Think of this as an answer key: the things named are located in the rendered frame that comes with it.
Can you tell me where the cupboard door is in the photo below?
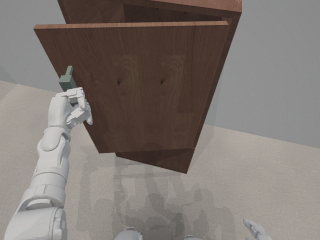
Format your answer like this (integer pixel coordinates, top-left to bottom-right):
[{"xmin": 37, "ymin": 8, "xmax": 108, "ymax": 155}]
[{"xmin": 33, "ymin": 21, "xmax": 229, "ymax": 154}]

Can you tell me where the left robot thigh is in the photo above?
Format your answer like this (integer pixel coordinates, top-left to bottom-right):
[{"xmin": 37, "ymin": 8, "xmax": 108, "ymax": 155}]
[{"xmin": 114, "ymin": 230, "xmax": 143, "ymax": 240}]

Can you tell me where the left robot hand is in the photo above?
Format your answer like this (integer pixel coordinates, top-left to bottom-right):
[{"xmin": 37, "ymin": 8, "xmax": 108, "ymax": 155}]
[{"xmin": 47, "ymin": 87, "xmax": 93, "ymax": 134}]

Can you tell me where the left robot forearm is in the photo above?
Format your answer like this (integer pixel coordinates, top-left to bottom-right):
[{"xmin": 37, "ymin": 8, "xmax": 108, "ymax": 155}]
[{"xmin": 3, "ymin": 126, "xmax": 71, "ymax": 240}]

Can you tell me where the handle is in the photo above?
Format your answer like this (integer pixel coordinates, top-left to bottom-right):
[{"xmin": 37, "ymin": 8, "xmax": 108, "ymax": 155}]
[{"xmin": 59, "ymin": 66, "xmax": 87, "ymax": 107}]

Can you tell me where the left robot shin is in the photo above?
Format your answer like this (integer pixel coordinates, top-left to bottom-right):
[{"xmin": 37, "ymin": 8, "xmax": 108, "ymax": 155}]
[{"xmin": 126, "ymin": 227, "xmax": 136, "ymax": 231}]

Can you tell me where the left robot upper arm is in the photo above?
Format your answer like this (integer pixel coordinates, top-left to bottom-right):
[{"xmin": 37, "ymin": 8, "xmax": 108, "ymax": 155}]
[{"xmin": 6, "ymin": 207, "xmax": 68, "ymax": 240}]

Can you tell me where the right robot hand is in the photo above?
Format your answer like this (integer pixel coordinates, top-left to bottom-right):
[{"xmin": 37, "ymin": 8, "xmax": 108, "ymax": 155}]
[{"xmin": 243, "ymin": 218, "xmax": 272, "ymax": 240}]

